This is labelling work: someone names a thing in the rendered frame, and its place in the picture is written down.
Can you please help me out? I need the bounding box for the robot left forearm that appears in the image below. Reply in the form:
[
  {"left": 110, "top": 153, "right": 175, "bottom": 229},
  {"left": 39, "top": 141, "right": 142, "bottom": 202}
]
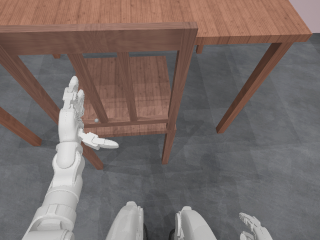
[{"left": 22, "top": 141, "right": 85, "bottom": 240}]

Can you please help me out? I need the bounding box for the chair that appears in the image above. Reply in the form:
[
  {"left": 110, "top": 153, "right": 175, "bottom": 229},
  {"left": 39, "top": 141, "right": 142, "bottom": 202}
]
[{"left": 0, "top": 21, "right": 199, "bottom": 170}]

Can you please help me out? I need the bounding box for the robot left hand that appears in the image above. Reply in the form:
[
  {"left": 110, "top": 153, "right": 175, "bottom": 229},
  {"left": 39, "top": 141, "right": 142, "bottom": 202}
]
[{"left": 58, "top": 76, "right": 119, "bottom": 150}]

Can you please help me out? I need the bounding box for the robot right hand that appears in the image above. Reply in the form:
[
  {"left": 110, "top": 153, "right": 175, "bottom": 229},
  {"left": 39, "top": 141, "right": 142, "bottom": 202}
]
[{"left": 239, "top": 212, "right": 273, "bottom": 240}]

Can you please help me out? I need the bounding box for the table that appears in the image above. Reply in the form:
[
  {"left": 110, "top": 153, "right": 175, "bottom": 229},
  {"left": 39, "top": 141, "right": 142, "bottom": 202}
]
[{"left": 0, "top": 0, "right": 312, "bottom": 146}]

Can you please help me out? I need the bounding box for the right robot shin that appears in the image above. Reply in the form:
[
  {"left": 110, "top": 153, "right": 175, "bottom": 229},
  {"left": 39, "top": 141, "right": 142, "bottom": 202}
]
[{"left": 174, "top": 206, "right": 192, "bottom": 240}]

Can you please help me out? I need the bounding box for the robot left thigh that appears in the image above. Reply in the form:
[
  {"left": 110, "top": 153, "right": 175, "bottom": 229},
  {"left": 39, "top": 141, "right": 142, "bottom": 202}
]
[{"left": 105, "top": 205, "right": 144, "bottom": 240}]

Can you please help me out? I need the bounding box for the robot left upper arm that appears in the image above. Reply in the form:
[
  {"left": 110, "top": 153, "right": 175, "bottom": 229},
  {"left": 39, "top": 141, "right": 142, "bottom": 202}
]
[{"left": 23, "top": 229, "right": 75, "bottom": 240}]

